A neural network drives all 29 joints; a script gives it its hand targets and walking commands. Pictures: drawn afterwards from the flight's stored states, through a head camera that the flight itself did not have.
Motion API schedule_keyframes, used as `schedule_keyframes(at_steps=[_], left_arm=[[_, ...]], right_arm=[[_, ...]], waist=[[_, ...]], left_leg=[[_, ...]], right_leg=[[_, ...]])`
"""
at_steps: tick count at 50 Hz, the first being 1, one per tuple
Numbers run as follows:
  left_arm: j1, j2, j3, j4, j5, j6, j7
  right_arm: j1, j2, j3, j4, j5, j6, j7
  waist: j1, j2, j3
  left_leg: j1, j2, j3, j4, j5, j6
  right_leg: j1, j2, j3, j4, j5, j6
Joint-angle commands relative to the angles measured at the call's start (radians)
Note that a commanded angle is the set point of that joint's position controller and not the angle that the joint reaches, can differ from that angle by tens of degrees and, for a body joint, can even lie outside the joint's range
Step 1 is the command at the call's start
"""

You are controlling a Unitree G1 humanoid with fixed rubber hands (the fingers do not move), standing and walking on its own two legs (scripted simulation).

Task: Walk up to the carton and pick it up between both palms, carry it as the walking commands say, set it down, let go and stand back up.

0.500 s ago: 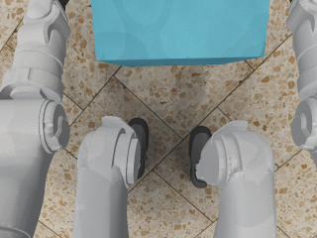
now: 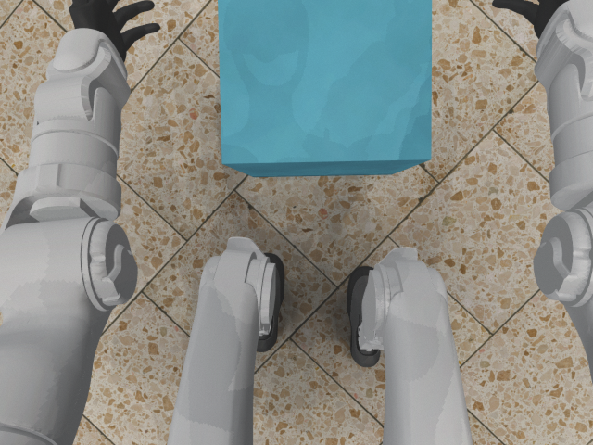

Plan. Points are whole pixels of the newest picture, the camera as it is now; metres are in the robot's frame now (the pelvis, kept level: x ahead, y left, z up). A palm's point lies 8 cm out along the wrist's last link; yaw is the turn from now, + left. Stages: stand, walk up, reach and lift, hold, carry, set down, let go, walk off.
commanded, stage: set down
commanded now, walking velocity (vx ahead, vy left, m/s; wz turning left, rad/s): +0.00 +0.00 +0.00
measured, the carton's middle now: (322, 96) +0.56 +0.01 -0.33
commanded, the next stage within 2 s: let go in 0.78 s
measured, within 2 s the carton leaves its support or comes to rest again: neither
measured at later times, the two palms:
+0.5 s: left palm out of the picture +0.54 +0.25 +0.06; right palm out of the picture +0.57 -0.23 +0.07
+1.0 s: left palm out of the picture +0.50 +0.25 +0.13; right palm out of the picture +0.52 -0.22 +0.14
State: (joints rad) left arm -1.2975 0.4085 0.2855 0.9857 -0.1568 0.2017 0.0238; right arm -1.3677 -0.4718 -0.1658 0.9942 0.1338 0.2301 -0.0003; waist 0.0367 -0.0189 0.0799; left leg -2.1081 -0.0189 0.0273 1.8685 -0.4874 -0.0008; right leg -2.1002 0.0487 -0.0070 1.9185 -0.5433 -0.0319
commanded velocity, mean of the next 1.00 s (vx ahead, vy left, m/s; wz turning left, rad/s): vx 0.00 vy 0.00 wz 0.00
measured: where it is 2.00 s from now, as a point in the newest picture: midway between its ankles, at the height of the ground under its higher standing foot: (314, 325)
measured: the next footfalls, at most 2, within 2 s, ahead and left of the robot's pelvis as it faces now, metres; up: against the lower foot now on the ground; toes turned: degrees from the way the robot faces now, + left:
none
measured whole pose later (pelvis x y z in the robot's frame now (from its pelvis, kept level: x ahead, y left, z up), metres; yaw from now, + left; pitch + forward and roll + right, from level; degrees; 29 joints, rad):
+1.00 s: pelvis +0.06 +0.00 +0.23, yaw -1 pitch +42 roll +0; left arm -0.83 0.29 0.35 0.80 0.05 0.13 -0.09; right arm -0.92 -0.30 -0.30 0.85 -0.07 0.15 0.06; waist 0.03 -0.01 -0.10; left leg -1.40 -0.02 -0.01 0.92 -0.25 0.00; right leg -1.38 0.05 0.01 0.94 -0.29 -0.02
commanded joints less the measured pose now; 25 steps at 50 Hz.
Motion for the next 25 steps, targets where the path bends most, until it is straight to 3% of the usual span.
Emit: schedule_keyframes(at_steps=[1, 10, 18, 25], left_arm=[[-0.216, 0.143, 0.023, -0.093, 0.025, -0.02, -0.017], [-0.181, 0.141, 0.033, -0.146, 0.046, -0.003, -0.03], [-0.081, 0.136, 0.056, -0.259, 0.056, -0.006, -0.041], [0.028, 0.106, 0.064, -0.289, 0.064, -0.021, -0.058]], right_arm=[[-0.238, -0.125, -0.045, -0.079, -0.041, -0.019, 0.02], [-0.216, -0.126, -0.072, -0.1, -0.06, -0.013, 0.047], [-0.12, -0.128, -0.09, -0.193, -0.058, -0.023, 0.058], [-0.018, -0.109, -0.102, -0.218, -0.056, -0.044, 0.075]], waist=[[0.023, -0.046, -0.955], [0.025, -0.031, -1.03], [0.019, -0.029, -1.174], [0.014, -0.024, -1.152]], left_leg=[[0.48, -0.006, 0.018, -0.199, 0.17, -0.011], [0.634, -0.018, 0.019, -0.361, 0.209, -0.019], [0.811, -0.029, 0.016, -0.495, 0.39, -0.026], [0.946, -0.025, -0.003, -0.65, 0.516, -0.029]], right_leg=[[0.513, -0.017, 0.021, -0.265, 0.195, 0.028], [0.633, -0.002, 0.002, -0.427, 0.216, 0.033], [0.805, 0.013, 0.0, -0.558, 0.395, 0.044], [0.913, 0.011, 0.008, -0.702, 0.513, 0.046]])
